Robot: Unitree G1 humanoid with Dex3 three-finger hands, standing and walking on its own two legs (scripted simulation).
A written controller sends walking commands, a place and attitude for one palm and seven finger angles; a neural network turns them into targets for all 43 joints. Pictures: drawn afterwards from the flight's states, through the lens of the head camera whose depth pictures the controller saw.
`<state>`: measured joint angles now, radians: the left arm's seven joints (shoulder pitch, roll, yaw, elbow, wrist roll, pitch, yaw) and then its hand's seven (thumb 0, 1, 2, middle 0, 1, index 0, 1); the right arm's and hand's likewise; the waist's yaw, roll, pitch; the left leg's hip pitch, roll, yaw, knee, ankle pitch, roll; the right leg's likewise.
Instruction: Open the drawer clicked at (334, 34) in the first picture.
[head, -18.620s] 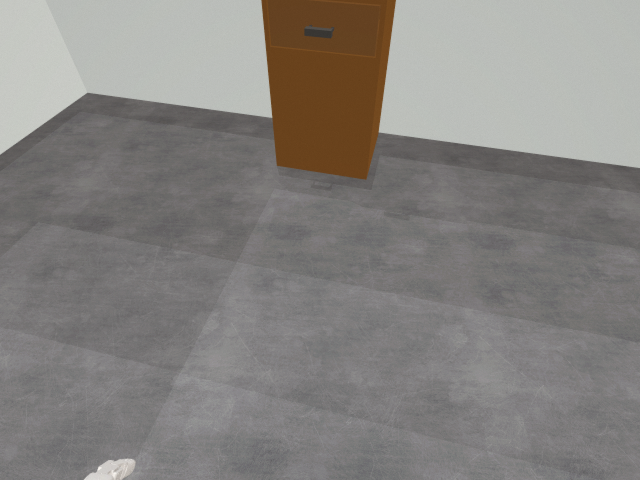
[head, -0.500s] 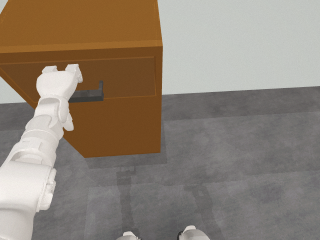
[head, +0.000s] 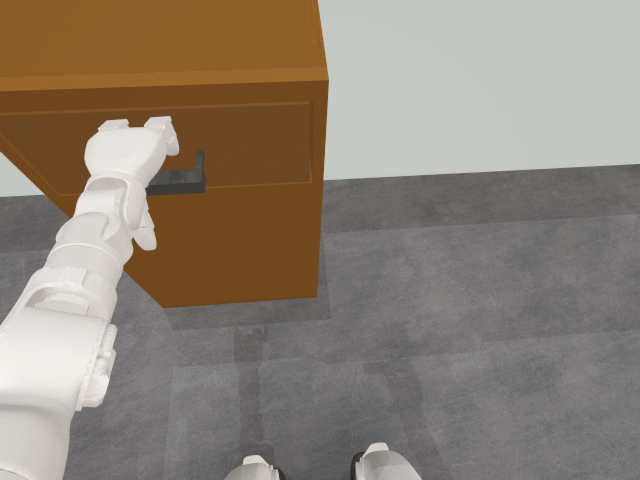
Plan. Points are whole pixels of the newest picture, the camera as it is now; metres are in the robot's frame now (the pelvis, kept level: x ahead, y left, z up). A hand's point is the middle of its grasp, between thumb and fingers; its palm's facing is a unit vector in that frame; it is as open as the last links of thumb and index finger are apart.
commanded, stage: re-aim the fingers above the handle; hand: left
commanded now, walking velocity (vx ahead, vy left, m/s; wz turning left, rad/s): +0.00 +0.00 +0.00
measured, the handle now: (169, 170) +0.56 +0.20 -0.03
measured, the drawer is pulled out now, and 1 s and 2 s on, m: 0.00 0.00 0.00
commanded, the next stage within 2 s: lower the fingers behind the handle in 0.74 s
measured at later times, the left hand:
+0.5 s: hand (140, 177) +0.50 +0.21 +0.04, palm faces -0.11 -0.01 -0.99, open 13.8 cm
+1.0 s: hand (150, 168) +0.51 +0.20 +0.03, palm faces -0.08 -0.02 -1.00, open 13.8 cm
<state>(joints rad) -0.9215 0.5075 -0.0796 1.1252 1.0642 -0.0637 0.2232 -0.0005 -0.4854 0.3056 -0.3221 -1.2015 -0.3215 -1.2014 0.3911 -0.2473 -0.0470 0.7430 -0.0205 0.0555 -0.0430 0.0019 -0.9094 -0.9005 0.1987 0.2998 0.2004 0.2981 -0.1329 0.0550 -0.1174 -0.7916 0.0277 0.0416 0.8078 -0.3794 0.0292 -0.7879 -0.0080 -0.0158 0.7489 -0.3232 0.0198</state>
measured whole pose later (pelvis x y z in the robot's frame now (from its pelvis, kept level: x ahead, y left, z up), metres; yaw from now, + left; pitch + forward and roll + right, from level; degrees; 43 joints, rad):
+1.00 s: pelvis +0.01 -0.01 +0.00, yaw +0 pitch +21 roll -2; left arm -0.94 0.50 -0.05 1.15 1.10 -0.06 0.29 0.00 -0.49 0.31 -0.32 -1.20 -0.32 -1.20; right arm 0.38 -0.25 -0.05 0.75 -0.02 0.07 -0.04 0.00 -0.91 -0.90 0.20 0.30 0.20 0.30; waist -0.14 0.05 -0.14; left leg -0.79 0.04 0.03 0.81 -0.39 0.01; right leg -0.78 0.00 -0.03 0.76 -0.34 0.01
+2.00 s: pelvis -0.03 +0.00 -0.04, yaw +0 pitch +26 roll -2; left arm -1.01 0.51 -0.05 1.22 1.15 -0.01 0.42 0.00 -0.49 0.31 -0.28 -1.29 -0.32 -1.20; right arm 0.33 -0.26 -0.03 0.74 -0.04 0.04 -0.01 0.00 -0.91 -0.90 0.20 0.30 0.20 0.30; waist -0.17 0.06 -0.15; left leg -1.07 0.03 0.02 1.06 -0.45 0.03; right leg -1.06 0.00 -0.03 0.99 -0.39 0.02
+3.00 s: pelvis -0.01 +0.00 -0.02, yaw +0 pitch +24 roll -3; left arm -0.96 0.54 -0.03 1.11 1.10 -0.05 0.32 0.00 -0.49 0.31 -0.31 -1.20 -0.32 -1.20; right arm 0.39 -0.26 -0.04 0.73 -0.03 0.04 -0.03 0.00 -0.91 -0.90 0.20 0.30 0.20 0.30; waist -0.16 0.07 -0.14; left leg -0.95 0.04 0.02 0.95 -0.42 0.02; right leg -0.93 0.01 -0.03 0.87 -0.36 0.01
